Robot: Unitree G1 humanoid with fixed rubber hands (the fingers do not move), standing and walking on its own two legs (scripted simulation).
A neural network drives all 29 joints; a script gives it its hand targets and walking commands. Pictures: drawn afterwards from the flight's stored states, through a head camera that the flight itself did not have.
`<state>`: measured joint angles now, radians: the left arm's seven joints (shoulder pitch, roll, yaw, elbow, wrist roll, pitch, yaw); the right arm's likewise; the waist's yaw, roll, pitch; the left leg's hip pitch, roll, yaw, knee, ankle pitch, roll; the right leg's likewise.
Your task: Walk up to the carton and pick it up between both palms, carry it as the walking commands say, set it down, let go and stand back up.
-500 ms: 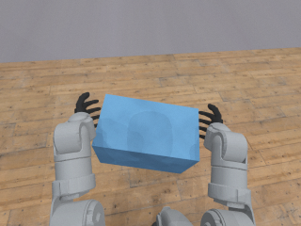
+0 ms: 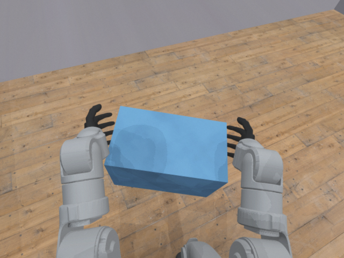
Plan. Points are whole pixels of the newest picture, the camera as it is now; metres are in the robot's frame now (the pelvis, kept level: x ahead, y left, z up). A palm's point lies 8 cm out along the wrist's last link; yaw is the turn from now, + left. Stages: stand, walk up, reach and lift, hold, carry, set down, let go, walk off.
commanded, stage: carry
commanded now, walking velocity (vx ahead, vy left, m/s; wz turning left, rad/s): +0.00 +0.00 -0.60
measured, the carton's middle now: (167, 155) +0.36 +0.03 +0.00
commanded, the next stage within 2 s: none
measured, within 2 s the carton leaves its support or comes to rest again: neither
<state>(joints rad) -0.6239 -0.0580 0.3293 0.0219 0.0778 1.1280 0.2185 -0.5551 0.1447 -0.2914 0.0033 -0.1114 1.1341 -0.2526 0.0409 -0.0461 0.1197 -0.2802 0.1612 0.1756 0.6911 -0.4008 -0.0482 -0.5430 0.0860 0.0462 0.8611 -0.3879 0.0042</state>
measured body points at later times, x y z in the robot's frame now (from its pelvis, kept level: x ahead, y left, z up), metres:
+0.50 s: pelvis -0.06 +0.00 +0.00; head +0.00 +0.01 +0.45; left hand +0.34 +0.09 +0.08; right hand +0.25 -0.23 +0.08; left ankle -0.04 +0.15 -0.72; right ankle -0.03 -0.11 -0.70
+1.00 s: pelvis -0.12 +0.02 +0.00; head -0.07 +0.01 +0.45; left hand +0.29 +0.00 +0.08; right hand +0.11 -0.28 +0.08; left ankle -0.07 +0.15 -0.72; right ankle -0.12 -0.11 -0.70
